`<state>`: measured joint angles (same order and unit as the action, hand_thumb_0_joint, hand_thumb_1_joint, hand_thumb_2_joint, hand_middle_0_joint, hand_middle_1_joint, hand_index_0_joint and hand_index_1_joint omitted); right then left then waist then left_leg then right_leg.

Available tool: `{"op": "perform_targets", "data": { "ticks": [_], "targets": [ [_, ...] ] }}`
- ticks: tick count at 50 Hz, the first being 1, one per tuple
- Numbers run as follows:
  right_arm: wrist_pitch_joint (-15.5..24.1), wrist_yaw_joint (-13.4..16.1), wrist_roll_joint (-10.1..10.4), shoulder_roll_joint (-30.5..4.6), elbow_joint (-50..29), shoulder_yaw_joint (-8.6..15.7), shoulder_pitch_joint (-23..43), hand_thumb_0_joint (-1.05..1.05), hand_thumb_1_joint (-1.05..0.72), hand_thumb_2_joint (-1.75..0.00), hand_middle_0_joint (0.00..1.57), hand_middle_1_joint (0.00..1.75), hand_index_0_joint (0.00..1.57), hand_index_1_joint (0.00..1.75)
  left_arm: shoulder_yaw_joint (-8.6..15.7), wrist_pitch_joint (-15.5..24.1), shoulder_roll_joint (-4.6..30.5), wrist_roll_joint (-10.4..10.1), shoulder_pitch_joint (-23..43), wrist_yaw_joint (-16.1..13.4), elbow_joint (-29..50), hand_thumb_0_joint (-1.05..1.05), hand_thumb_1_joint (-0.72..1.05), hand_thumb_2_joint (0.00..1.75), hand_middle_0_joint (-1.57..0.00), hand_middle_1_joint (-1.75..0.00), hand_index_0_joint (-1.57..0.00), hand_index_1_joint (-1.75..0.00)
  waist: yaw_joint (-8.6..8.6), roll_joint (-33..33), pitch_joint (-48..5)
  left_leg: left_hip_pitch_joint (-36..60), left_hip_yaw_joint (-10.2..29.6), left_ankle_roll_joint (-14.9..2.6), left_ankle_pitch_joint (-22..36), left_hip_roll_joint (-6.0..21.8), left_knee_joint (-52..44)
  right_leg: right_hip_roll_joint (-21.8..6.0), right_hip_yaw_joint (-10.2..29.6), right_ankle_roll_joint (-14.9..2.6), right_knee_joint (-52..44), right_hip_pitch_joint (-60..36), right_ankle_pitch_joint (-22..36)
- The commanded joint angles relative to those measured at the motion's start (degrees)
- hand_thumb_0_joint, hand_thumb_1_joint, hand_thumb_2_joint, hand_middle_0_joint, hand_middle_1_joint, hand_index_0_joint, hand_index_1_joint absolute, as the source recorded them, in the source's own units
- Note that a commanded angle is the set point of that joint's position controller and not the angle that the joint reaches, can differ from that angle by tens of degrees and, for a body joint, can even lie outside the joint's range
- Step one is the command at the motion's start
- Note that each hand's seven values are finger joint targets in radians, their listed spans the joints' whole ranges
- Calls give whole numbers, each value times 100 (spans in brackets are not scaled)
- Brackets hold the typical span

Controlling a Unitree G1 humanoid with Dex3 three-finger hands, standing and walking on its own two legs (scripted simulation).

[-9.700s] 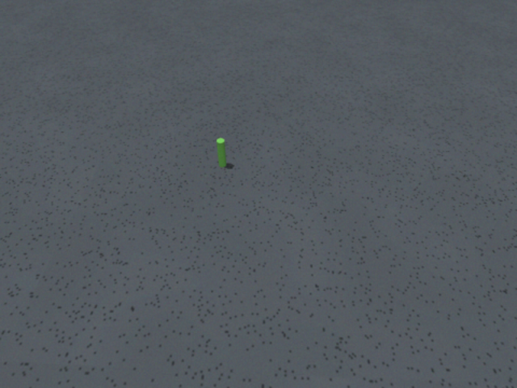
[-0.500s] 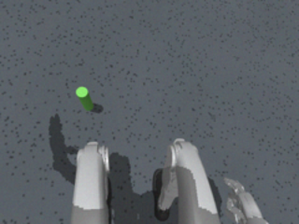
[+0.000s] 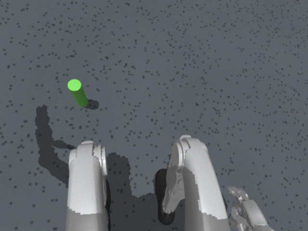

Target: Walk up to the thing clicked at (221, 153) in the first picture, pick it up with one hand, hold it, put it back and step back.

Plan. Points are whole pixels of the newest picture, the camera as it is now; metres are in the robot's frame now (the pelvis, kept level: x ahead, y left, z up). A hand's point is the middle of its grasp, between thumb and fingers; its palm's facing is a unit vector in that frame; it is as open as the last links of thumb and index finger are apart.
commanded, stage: go down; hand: left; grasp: from the side
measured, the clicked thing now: (79, 94) +0.53 +0.22 -0.31
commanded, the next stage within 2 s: approach in 0.56 s
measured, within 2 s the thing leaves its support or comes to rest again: neither
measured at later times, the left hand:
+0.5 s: hand out of the picture +0.44 +0.41 +0.01, palm faces +0.17 -0.98 -0.08, open 17.1 cm
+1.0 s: hand out of the picture +0.47 +0.38 -0.08, palm faces +0.15 -0.99 -0.01, open 17.4 cm
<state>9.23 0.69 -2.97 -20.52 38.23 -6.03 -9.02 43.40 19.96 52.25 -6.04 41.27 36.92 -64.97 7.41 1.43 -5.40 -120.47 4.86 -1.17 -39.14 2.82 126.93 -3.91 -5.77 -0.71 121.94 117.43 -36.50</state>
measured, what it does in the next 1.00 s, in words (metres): stands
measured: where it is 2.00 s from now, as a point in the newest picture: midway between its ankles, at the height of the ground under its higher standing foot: (134, 211)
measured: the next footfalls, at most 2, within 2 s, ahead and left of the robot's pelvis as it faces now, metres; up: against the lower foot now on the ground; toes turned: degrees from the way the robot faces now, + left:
none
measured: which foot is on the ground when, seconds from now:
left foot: down 0.00-1.00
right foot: down 0.00-1.00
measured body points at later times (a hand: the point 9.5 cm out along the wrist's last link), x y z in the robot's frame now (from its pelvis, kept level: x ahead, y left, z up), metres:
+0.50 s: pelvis +0.00 +0.00 -0.02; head +0.22 +0.07 +0.37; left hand +0.43 +0.46 +0.01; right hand +0.12 -0.29 -0.10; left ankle +0.09 +0.12 -0.36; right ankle +0.11 -0.12 -0.36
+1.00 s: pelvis +0.00 +0.00 -0.05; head +0.24 +0.09 +0.32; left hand +0.45 +0.43 -0.07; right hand +0.11 -0.28 -0.12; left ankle +0.09 +0.12 -0.36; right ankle +0.11 -0.12 -0.36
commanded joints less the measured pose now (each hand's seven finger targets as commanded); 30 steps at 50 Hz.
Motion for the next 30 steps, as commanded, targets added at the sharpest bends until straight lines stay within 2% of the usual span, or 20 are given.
{"op": "perform_targets", "data": {
  "ticks": [1,2,5,6,10,11,12,15,17,18,19,20,21,22,24,25,26,27,29,30],
  "targets": [
    [75,128,44,-1411,-260,473,-798,0,-91,-90,20,30,20,30,325,340,2352,-206,1348,28,1048,0,-45,6,-5,-4,-3,-5,-192,-1550,-3481,2684,3,-25,571,-104,-1779,276,8,-177,-1124,-1470,391],
    [78,121,34,-1407,-208,465,-828,0,-91,-91,20,30,20,30,226,336,2244,-207,1416,52,1052,0,-44,6,-5,-4,-3,-5,-148,-1597,-3407,2677,14,-19,511,-105,-1762,270,11,-182,-1111,-1362,358],
    [47,124,31,-1429,-190,438,-924,0,-91,-90,20,30,20,30,390,341,2477,-220,1368,53,1052,0,-45,8,-4,-5,-3,-5,-186,-1579,-3526,2673,1,-16,690,-109,-1695,274,-2,-176,-1086,-1492,466],
    [44,119,42,-1449,-230,443,-874,0,-91,-90,20,30,20,30,423,366,2625,-218,1508,51,1281,0,-44,7,-4,-4,-3,-5,-244,-1674,-3557,2653,21,-17,594,-108,-1723,273,-1,-185,-1040,-1418,390],
    [-3,114,31,-1478,-152,410,-929,0,-91,-90,20,30,20,30,358,361,2452,-249,1476,106,1169,0,-42,8,-4,-5,-3,-5,-144,-1845,-3547,2952,136,34,881,-85,-1676,260,-53,-205,-892,-1193,615],
    [-7,121,31,-1469,-184,414,-911,0,-91,-91,20,30,20,30,396,380,2565,-249,1573,111,1240,0,-43,7,-4,-4,-3,-5,-135,-1801,-3544,2798,97,10,827,-100,-1632,260,-34,-194,-933,-1262,569],
    [2,116,27,-1476,-239,411,-903,0,-91,-91,20,30,20,30,563,371,2732,-244,1428,89,1187,0,-44,7,-4,-4,-3,-5,-204,-1741,-3650,2741,38,-3,903,-119,-1593,259,-16,-184,-952,-1464,621],
    [-9,104,11,-1450,-175,380,-940,0,-91,-91,20,30,20,30,460,370,2564,-261,1408,131,1059,0,-45,8,-5,-5,-3,-6,-136,-1612,-3520,2598,-8,-21,939,-116,-1496,285,-15,-176,-964,-1457,628],
    [-3,101,-3,-1443,-138,363,-943,0,-91,-90,20,30,20,30,352,359,2467,-266,1412,164,980,0,-42,8,-4,-5,-3,-6,-77,-1657,-3344,2498,-16,-31,744,-119,-1480,288,-24,-173,-1002,-1386,491],
    [-1,109,-3,-1498,-246,363,-873,0,-90,-90,20,30,20,30,578,390,2808,-271,1505,126,1186,0,-43,8,-4,-5,-3,-6,-176,-1686,-3506,2526,-34,-30,841,-118,-1460,287,-12,-172,-976,-1501,574],
    [-5,114,-2,-1494,-269,355,-846,0,-91,-91,20,30,20,30,567,408,2835,-252,1525,127,1155,0,-43,7,-5,-5,-3,-5,-141,-1661,-3545,2500,-38,-36,860,-121,-1433,291,-17,-163,-979,-1526,589],
    [-9,105,2,-1498,-268,356,-872,0,-91,-91,20,30,20,30,593,410,2844,-253,1467,122,1095,0,-45,7,-5,-5,-3,-5,-153,-1630,-3554,2482,-36,-36,839,-118,-1441,296,-23,-168,-954,-1534,558],
    [-27,100,-6,-1469,-229,324,-873,0,-91,-91,20,30,20,30,474,414,2679,-266,1450,160,1039,0,-44,8,-4,-5,-3,-6,-85,-1647,-3476,2464,-17,-34,839,-112,-1438,298,-46,-163,-942,-1518,565],
    [-22,100,-9,-1502,-268,336,-872,0,-91,-91,20,30,20,30,491,409,2664,-275,1453,169,1018,0,-43,8,-4,-5,-3,-6,-63,-1610,-3434,2431,-6,-36,855,-114,-1414,303,-52,-163,-933,-1488,590],
    [-17,99,-15,-1502,-245,312,-877,0,-90,-90,20,30,20,30,487,414,2697,-287,1516,176,1048,0,-43,9,-4,-5,-3,-6,-43,-1655,-3438,2450,5,-29,904,-101,-1397,307,-64,-163,-911,-1499,628],
    [-23,105,-13,-1520,-318,321,-826,0,-91,-90,20,30,20,30,554,440,2887,-265,1638,163,1235,0,-43,7,-5,-5,-4,-5,-110,-1746,-3513,2479,5,-27,847,-98,-1430,303,-55,-169,-899,-1469,576],
    [-29,102,-19,-1524,-224,326,-869,0,-91,-90,20,30,20,30,474,408,2734,-267,1511,189,1009,0,-43,8,-5,-5,-3,-6,-89,-1776,-3470,2641,55,-6,853,-78,-1452,305,-66,-176,-872,-1331,582],
    [-29,99,-29,-1536,-307,312,-850,0,-90,-90,20,30,20,30,497,407,2802,-247,1564,183,1113,0,-43,8,-5,-5,-3,-5,-65,-1877,-3510,2649,41,3,882,-79,-1439,306,-79,-177,-861,-1366,601],
    [-36,102,-26,-1556,-276,301,-836,0,-90,-90,20,30,20,30,426,401,2695,-258,1601,205,1037,0,-43,9,-4,-6,-3,-6,-4,-1917,-3426,2693,105,13,930,-72,-1436,297,-114,-187,-796,-1246,658],
    [-37,98,-37,-1591,-300,308,-844,0,-91,-90,20,30,20,30,473,408,2730,-254,1618,187,1106,0,-44,8,-5,-5,-4,-6,-44,-1989,-3480,2852,133,31,1060,-68,-1447,289,-119,-192,-770,-1194,761]
  ]
}}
